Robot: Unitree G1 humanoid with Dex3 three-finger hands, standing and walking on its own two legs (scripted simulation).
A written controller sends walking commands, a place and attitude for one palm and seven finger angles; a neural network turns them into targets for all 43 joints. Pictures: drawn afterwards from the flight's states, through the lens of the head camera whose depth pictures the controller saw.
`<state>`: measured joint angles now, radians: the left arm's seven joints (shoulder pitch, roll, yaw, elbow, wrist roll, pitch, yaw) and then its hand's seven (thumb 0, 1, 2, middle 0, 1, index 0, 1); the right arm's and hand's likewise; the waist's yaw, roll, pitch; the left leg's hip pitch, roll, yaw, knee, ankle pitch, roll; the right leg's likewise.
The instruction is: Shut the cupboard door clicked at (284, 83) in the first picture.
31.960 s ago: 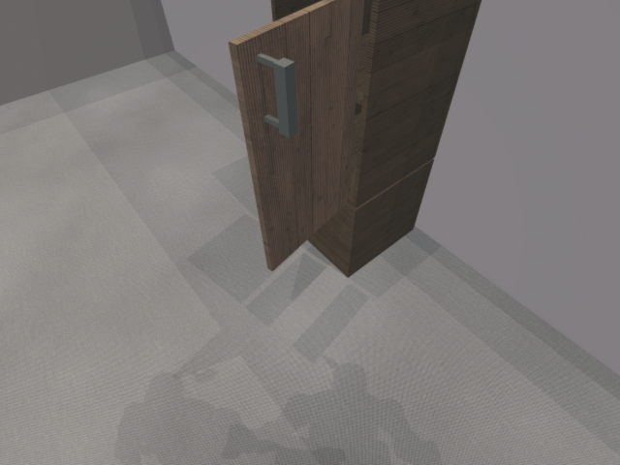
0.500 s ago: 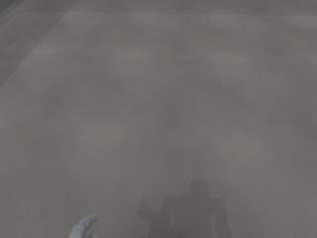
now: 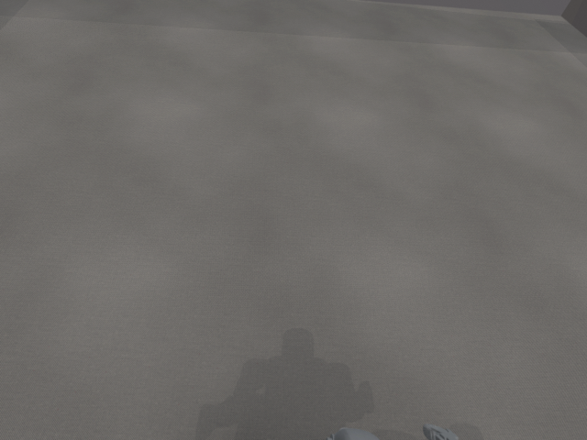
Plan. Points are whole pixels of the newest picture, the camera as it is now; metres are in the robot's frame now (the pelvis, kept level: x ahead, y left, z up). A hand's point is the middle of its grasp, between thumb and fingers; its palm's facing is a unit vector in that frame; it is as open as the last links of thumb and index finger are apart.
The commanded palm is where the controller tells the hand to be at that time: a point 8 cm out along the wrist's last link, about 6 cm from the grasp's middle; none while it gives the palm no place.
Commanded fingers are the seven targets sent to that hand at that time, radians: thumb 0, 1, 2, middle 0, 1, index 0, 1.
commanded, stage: turn to face it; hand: left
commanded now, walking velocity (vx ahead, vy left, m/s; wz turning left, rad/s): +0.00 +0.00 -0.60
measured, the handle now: out of the picture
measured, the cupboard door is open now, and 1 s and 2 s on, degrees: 61 61 61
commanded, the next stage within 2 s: none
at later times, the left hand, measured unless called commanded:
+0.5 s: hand (223, 415) +0.17 +0.12 -0.15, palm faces -0.32 -0.91 -0.27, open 7.4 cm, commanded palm none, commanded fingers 0.00 0.90 0.90 -0.20 -0.30 -0.20 -0.30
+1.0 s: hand (226, 375) +0.23 +0.13 -0.17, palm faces -0.53 -0.81 -0.23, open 7.4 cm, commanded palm none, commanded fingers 0.00 0.90 0.90 -0.20 -0.30 -0.20 -0.30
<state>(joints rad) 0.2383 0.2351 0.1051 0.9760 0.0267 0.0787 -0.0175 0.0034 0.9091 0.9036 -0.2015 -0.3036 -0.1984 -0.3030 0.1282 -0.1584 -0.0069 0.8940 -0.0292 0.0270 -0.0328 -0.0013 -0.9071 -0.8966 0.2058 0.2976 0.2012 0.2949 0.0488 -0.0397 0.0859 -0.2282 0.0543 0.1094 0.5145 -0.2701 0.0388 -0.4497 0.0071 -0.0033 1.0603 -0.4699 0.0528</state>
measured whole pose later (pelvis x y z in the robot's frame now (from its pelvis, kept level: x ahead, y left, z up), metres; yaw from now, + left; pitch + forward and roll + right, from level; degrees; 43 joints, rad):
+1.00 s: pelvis +0.03 -0.01 +0.00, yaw -36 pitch +1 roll -2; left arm 0.15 0.27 0.10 0.91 0.02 0.09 -0.04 0.00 0.91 0.90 -0.20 -0.30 -0.20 -0.30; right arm 0.21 -0.19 -0.02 0.86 -0.03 0.02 -0.02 0.00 -0.90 -0.90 0.21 0.30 0.20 0.30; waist 0.01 -0.01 0.10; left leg -0.23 0.14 0.19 0.51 -0.29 -0.01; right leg -0.43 -0.03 -0.04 0.96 -0.45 0.07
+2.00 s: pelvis +0.06 -0.05 -0.02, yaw -72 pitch +0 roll -1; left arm 0.11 0.25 0.07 0.88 0.03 0.04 -0.03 0.00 0.91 0.90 -0.20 -0.30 -0.20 -0.30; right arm 0.24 -0.26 -0.05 0.89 -0.02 0.05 0.00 0.00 -0.90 -0.90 0.21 0.30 0.20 0.30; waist -0.02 0.06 0.10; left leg -0.31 0.20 0.21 0.75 -0.44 -0.05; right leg -0.27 -0.01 -0.07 0.60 -0.32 0.00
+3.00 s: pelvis +0.06 -0.09 +0.00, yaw -103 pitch +1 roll +0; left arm 0.17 0.19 0.04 0.94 0.03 0.03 0.00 0.00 0.90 0.90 -0.20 -0.30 -0.20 -0.30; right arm 0.19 -0.25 -0.05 0.92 -0.02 0.07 -0.01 0.00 -0.91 -0.90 0.20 0.30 0.20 0.29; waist -0.02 0.03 0.08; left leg -0.49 0.08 0.03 1.01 -0.41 -0.08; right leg -0.22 0.01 0.01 0.47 -0.28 -0.02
